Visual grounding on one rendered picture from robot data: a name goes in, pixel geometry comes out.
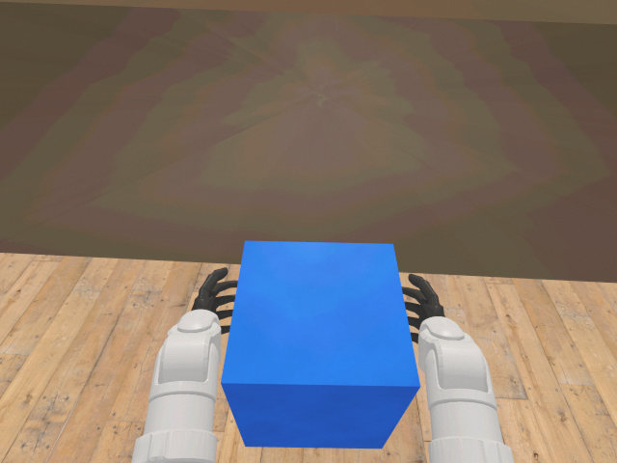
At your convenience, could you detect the carton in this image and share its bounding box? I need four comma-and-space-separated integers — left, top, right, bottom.
221, 241, 420, 449

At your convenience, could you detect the robot right hand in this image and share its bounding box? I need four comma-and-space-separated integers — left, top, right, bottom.
402, 274, 445, 344

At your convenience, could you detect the right robot forearm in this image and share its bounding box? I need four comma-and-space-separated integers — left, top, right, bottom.
418, 316, 515, 463

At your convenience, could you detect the robot left hand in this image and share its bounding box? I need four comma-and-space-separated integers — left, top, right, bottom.
191, 267, 238, 335

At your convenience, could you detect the left robot forearm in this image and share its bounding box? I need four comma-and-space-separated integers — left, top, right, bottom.
131, 310, 222, 463

